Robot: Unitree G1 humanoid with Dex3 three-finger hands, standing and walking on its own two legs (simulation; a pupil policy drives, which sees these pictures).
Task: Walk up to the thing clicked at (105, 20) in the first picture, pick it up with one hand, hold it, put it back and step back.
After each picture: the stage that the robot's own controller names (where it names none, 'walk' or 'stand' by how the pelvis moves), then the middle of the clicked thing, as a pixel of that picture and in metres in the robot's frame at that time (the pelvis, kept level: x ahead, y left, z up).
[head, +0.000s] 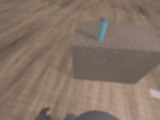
stand; (101, 29) +0.87 -0.05 +0.09
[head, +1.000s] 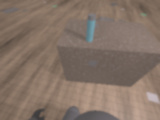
walk; (90, 29) +0.78 +0.10 +0.13
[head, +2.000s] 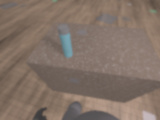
stand; (66, 43) +0.50 +0.25 +0.11
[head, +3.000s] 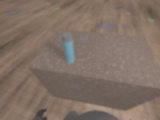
stand; (69, 49) +0.49 +0.21 +0.10
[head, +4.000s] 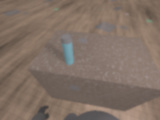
stand; (68, 51) +0.48 +0.21 +0.09
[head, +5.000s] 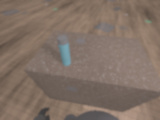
stand; (64, 52) +0.47 +0.23 +0.09
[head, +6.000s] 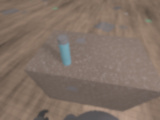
stand; (65, 51) +0.47 +0.23 +0.09
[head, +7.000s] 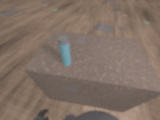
stand; (65, 52) +0.47 +0.23 +0.09
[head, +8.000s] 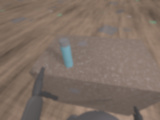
rise first; (66, 54) +0.46 +0.24 +0.10
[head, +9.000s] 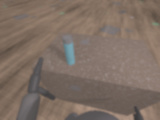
go down; (69, 51) +0.48 +0.24 +0.10
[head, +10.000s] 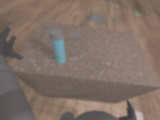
go down; (59, 48) +0.46 +0.22 +0.11
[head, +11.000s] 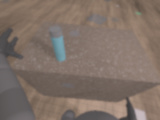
go down; (58, 46) +0.48 +0.23 +0.12
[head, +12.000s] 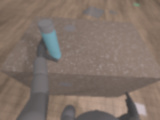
close in; (51, 42) +0.46 +0.24 +0.15
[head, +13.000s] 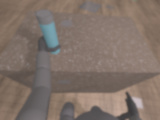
lift; (50, 35) +0.49 +0.24 +0.16
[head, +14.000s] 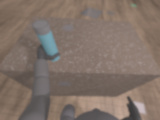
lift; (49, 44) +0.44 +0.25 +0.16
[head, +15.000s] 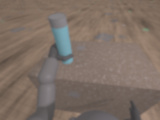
lift; (63, 43) +0.33 +0.17 +0.32
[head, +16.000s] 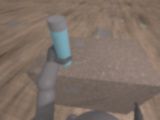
hold; (61, 45) +0.32 +0.17 +0.30
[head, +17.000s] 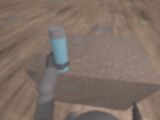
hold; (60, 52) +0.33 +0.19 +0.24
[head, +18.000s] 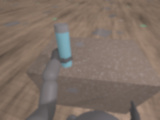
crouch; (64, 47) +0.38 +0.19 +0.24
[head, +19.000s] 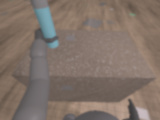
lower; (47, 26) +0.49 +0.25 +0.28
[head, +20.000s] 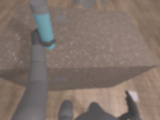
lower; (45, 29) +0.53 +0.24 +0.17
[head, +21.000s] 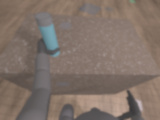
lower; (50, 38) +0.48 +0.24 +0.16
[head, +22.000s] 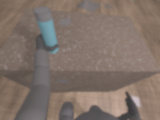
lower; (48, 34) +0.50 +0.24 +0.16
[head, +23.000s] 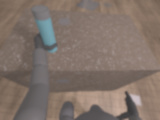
lower; (47, 33) +0.51 +0.24 +0.16
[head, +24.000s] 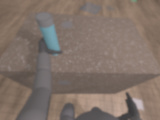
open; (50, 37) +0.49 +0.24 +0.16
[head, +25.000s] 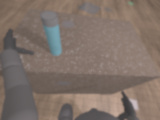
sink last; (53, 37) +0.48 +0.22 +0.15
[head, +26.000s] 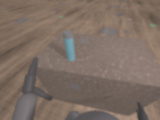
sink last; (69, 47) +0.52 +0.24 +0.14
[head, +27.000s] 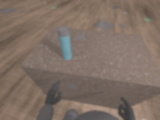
stand; (65, 45) +0.50 +0.23 +0.14
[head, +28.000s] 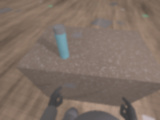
stand; (62, 43) +0.49 +0.25 +0.15
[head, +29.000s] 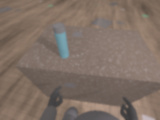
stand; (62, 42) +0.49 +0.25 +0.15
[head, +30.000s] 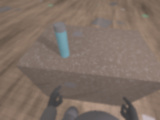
stand; (62, 42) +0.50 +0.24 +0.16
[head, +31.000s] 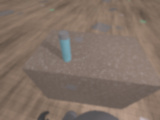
stand; (65, 47) +0.50 +0.24 +0.11
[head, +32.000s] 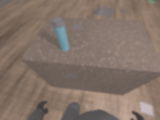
walk; (62, 36) +0.55 +0.27 +0.11
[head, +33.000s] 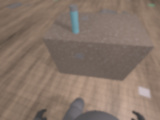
walk; (74, 20) +0.84 +0.26 +0.12
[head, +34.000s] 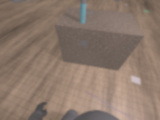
stand; (82, 11) +1.12 +0.21 +0.11
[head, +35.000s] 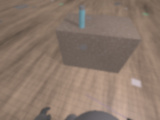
stand; (81, 17) +1.11 +0.21 +0.09
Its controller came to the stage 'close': yes
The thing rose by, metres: 0.22
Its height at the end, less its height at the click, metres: +0.00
